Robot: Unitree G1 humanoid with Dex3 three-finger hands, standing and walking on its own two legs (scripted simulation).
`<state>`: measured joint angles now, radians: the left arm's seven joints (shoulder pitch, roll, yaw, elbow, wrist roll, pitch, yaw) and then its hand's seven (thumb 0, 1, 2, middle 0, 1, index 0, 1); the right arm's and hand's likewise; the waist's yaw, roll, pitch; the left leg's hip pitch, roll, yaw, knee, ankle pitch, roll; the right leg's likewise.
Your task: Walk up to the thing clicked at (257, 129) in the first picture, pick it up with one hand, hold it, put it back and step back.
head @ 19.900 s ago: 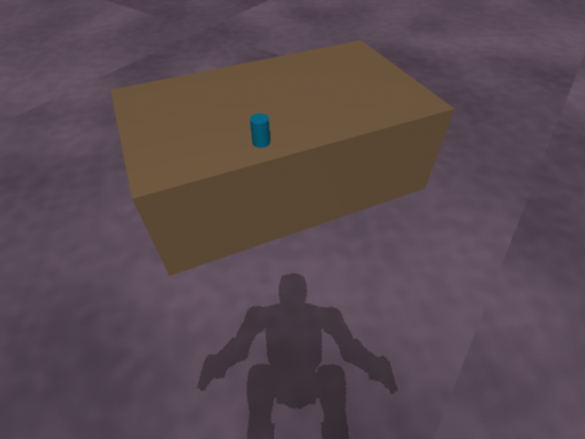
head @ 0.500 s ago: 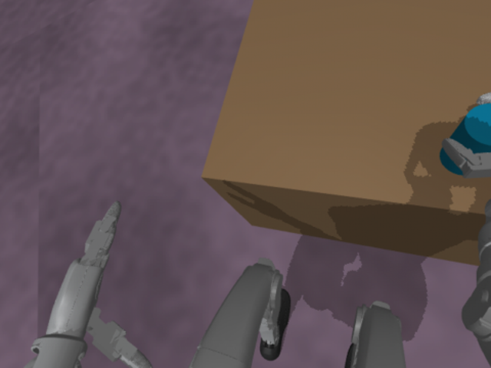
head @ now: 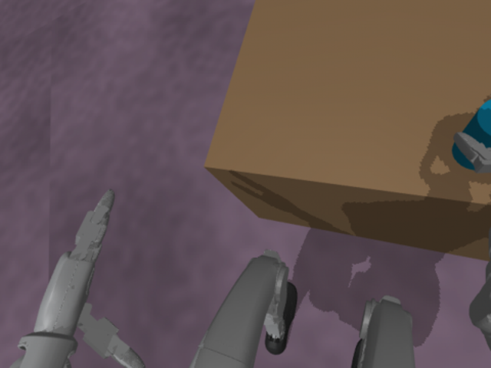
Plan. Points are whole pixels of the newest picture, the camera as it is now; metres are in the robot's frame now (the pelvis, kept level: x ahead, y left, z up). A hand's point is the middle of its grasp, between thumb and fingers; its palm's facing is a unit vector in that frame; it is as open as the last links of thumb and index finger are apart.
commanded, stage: lower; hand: right
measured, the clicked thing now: (489, 136) +0.52 -0.20 -0.06
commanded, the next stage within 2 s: loosen in 0.16 s
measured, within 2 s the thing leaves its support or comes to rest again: neither
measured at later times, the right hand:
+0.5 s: hand out of the picture +0.52 -0.20 -0.05, palm faces +0.19 +0.98 +0.00, open 9.4 cm
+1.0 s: hand out of the picture +0.52 -0.20 -0.06, palm faces +0.18 +0.98 +0.00, open 15.1 cm
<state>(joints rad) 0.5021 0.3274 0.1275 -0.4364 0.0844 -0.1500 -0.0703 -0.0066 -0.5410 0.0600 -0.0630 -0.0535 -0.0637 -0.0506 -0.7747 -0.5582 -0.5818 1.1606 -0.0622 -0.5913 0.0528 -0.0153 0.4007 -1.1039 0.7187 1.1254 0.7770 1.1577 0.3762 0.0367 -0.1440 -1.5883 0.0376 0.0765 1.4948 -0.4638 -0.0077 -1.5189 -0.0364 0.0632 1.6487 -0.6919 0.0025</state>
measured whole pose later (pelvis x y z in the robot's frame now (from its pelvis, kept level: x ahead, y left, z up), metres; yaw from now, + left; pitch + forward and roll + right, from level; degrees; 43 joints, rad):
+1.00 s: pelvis -0.01 +0.00 -0.02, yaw +0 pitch +32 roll +5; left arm 0.51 0.35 0.16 -0.46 0.07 -0.18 -0.07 -0.01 -0.55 0.06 -0.07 -0.06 -0.07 -0.06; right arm -0.79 -0.59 -0.59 1.14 -0.07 -0.56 0.05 -0.01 0.40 -0.21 0.37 0.28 0.37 0.29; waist 0.40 0.04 -0.14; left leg -1.65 0.04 0.08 1.54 -0.46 -0.01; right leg -1.58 -0.03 0.07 1.71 -0.70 0.00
